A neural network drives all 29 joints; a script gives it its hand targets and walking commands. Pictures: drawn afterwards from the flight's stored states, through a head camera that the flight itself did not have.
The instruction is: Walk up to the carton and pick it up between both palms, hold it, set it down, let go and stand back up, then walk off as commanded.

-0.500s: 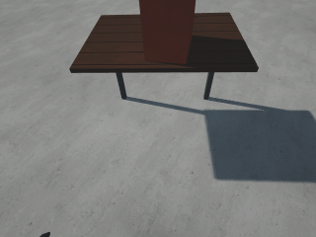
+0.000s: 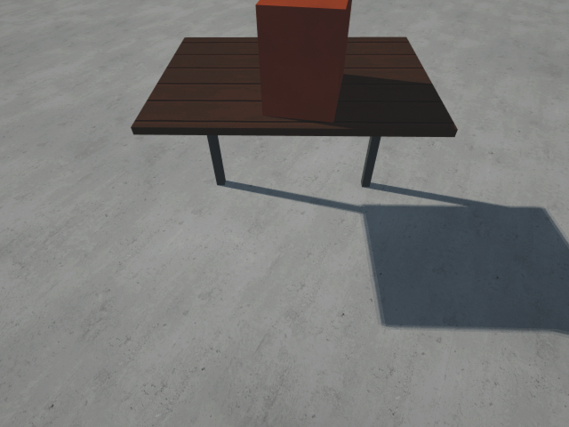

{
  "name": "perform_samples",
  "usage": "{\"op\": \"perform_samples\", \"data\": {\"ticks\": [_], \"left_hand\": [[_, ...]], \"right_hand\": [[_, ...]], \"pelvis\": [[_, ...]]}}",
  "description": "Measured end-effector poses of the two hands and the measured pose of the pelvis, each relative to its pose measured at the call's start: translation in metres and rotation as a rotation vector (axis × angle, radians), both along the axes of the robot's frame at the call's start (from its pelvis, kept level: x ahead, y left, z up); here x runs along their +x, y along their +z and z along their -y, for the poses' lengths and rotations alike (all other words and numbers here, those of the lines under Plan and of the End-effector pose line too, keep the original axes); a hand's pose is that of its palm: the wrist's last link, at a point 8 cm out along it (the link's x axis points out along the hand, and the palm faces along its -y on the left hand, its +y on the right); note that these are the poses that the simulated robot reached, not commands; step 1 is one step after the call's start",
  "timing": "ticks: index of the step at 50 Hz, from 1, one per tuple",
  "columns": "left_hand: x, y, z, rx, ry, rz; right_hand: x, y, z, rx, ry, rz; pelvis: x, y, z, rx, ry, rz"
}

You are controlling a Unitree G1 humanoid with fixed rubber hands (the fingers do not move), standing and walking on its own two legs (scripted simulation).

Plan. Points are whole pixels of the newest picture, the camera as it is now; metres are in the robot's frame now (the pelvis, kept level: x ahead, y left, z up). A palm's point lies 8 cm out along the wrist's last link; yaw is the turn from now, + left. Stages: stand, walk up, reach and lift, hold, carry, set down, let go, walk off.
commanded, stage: walk off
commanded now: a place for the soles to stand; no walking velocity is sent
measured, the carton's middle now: (308, 46) +1.04 -0.02 +0.10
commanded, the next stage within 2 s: stand in 0.48 s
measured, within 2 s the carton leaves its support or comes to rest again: neither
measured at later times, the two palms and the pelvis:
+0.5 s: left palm out of the picture +0.08 +0.30 -0.08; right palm out of the picture +0.08 -0.30 -0.10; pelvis +0.00 -0.01 +0.00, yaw +0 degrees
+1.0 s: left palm out of the picture +0.12 +0.28 -0.07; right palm out of the picture +0.08 -0.32 -0.11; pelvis +0.00 -0.03 +0.01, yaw +0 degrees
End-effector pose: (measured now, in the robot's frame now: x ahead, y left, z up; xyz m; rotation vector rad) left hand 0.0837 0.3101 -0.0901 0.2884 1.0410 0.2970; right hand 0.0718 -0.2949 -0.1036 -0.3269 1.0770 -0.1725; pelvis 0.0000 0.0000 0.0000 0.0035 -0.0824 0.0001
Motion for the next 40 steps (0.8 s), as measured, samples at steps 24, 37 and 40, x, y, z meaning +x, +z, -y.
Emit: {"op": "perform_samples", "data": {"ticks": [24, 37, 40], "left_hand": [[-0.006, 0.005, 0.008, 0.014, 0.007, -0.039], [0.020, 0.010, 0.017, 0.021, 0.006, -0.023], [0.024, 0.013, 0.020, 0.027, 0.006, -0.019]], "right_hand": [[0.003, -0.001, 0.006, 0.033, 0.006, -0.012], [0.013, 0.000, 0.014, 0.044, 0.012, 0.012], [0.015, -0.001, 0.017, 0.050, 0.012, 0.016]], "pelvis": [[0.001, 0.005, 0.010, 0.016, -0.002, -0.022], [0.006, 0.007, 0.019, 0.030, -0.003, -0.030], [0.006, 0.008, 0.023, 0.036, -0.003, -0.030]]}}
